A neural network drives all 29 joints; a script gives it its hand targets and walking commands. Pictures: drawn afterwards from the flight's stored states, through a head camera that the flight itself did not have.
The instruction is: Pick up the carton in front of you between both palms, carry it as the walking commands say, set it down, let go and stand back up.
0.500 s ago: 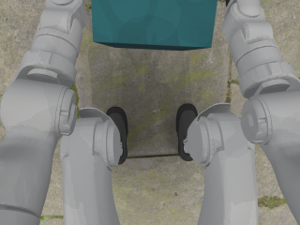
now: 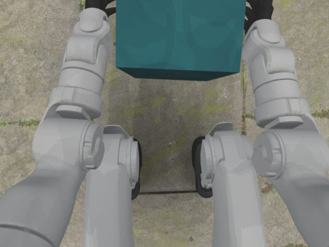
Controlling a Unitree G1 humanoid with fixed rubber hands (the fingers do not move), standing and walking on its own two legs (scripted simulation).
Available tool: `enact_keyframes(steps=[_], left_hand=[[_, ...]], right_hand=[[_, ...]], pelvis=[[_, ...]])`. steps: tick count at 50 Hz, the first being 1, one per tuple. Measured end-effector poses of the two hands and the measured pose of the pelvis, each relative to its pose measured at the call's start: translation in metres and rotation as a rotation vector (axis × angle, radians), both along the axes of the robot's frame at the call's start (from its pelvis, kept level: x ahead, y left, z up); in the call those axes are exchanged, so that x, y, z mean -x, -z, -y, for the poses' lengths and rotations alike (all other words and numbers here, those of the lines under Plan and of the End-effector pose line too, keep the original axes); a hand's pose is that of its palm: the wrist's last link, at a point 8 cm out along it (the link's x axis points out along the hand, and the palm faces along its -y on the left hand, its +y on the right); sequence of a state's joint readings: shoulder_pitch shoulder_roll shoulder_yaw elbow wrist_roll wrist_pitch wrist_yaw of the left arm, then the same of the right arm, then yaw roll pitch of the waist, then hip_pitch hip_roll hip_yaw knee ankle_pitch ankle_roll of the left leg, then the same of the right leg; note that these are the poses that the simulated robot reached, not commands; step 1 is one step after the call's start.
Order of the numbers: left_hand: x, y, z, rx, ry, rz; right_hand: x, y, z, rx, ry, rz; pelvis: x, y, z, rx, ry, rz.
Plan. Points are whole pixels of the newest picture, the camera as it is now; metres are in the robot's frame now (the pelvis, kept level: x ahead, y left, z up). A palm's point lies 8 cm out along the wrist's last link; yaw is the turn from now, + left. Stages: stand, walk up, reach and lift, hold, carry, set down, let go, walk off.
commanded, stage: reach and lift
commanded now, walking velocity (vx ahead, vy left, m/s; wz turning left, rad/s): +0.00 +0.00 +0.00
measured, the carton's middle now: (175, 30) +0.53 -0.01 -0.18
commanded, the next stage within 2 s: none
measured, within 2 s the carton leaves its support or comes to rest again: neither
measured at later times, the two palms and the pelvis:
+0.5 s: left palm out of the picture +0.49 +0.15 +0.07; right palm out of the picture +0.48 -0.15 +0.07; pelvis +0.00 -0.01 +0.13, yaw +1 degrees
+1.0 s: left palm out of the picture +0.44 +0.15 +0.23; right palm out of the picture +0.44 -0.15 +0.23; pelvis +0.05 +0.00 +0.26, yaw +2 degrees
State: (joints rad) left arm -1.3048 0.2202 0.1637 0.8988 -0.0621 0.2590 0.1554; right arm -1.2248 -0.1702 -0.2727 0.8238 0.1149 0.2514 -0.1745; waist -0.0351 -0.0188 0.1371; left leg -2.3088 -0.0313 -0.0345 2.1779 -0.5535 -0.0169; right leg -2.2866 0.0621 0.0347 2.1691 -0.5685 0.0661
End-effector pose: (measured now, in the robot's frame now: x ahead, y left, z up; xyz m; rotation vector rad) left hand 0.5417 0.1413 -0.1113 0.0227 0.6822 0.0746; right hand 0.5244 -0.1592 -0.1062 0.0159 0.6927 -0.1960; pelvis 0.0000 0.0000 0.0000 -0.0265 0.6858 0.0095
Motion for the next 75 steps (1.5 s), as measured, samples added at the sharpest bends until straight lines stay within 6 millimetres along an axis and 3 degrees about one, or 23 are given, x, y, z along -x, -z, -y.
enact_keyframes(steps=[6,11,21,28,38,63,75], left_hand=[[0.023,-0.072,-0.016,0.007,-0.062,0.011],[0.037,-0.112,-0.018,0.01,-0.065,-0.016],[0.043,-0.165,-0.005,0.01,-0.044,0.003],[0.056,-0.201,-0.011,0.015,-0.065,0.007],[0.076,-0.266,-0.014,0.034,-0.079,0.003],[0.126,-0.425,-0.013,0.03,-0.106,-0.001],[0.148,-0.497,-0.014,0.027,-0.113,0.021]], right_hand=[[0.013,-0.063,-0.016,-0.031,-0.024,0.013],[0.027,-0.103,-0.018,-0.025,-0.033,-0.014],[0.038,-0.158,-0.005,-0.026,-0.014,0.005],[0.045,-0.195,-0.011,-0.029,-0.03,0.01],[0.062,-0.263,-0.014,-0.027,-0.035,0.006],[0.105,-0.419,-0.013,-0.033,-0.065,0.001],[0.123,-0.49,-0.014,-0.03,-0.08,0.023]], pelvis=[[0.001,-0.033,0.006,-0.009,-0.015,-0.037],[0.005,-0.066,0.008,-0.004,-0.028,-0.058],[0.005,-0.109,0.006,-0.006,-0.015,-0.073],[-0.006,-0.139,0.005,-0.012,-0.013,-0.054],[-0.025,-0.194,0.003,-0.009,-0.026,0.023],[-0.071,-0.333,0.004,-0.027,-0.024,0.346],[-0.09,-0.382,0.006,-0.036,-0.025,0.558]])
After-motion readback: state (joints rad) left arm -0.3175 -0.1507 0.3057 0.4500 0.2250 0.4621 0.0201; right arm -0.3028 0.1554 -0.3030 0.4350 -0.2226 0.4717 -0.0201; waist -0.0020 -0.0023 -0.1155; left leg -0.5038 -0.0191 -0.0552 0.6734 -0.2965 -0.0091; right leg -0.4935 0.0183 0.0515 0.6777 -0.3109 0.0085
